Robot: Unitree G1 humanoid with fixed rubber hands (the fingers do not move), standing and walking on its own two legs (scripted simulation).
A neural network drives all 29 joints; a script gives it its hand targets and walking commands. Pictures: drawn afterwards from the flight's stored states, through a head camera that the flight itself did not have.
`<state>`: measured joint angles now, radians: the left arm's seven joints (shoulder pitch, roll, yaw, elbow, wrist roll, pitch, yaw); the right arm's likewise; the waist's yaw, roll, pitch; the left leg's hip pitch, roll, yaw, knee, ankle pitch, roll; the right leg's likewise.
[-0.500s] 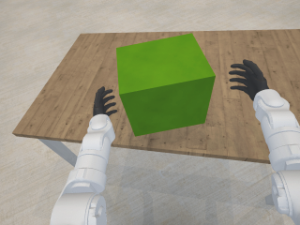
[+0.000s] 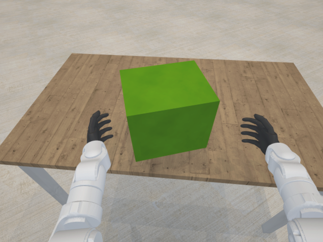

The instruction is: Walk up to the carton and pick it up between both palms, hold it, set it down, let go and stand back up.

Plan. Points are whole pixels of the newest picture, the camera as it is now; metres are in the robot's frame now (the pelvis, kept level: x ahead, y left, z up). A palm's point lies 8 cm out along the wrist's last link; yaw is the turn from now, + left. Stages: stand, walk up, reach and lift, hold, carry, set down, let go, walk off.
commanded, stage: set down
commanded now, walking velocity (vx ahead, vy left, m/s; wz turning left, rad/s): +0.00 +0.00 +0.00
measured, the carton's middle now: (165, 110) +0.53 +0.05 +0.01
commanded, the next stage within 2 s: none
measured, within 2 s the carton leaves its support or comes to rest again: neither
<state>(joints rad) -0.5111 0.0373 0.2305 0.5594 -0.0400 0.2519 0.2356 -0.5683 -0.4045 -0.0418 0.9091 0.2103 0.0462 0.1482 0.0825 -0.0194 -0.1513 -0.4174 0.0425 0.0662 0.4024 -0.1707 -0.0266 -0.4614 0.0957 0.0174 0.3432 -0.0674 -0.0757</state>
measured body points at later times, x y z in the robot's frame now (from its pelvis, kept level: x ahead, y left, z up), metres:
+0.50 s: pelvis +0.00 +0.00 +0.00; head +0.02 +0.00 +0.45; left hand +0.31 +0.23 +0.04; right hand +0.35 -0.23 +0.03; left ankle +0.01 +0.13 -0.74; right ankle +0.05 -0.06 -0.74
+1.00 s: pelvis +0.01 +0.01 +0.00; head +0.03 +0.01 +0.45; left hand +0.28 +0.23 +0.03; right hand +0.32 -0.25 +0.01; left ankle +0.01 +0.13 -0.74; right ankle +0.05 -0.06 -0.74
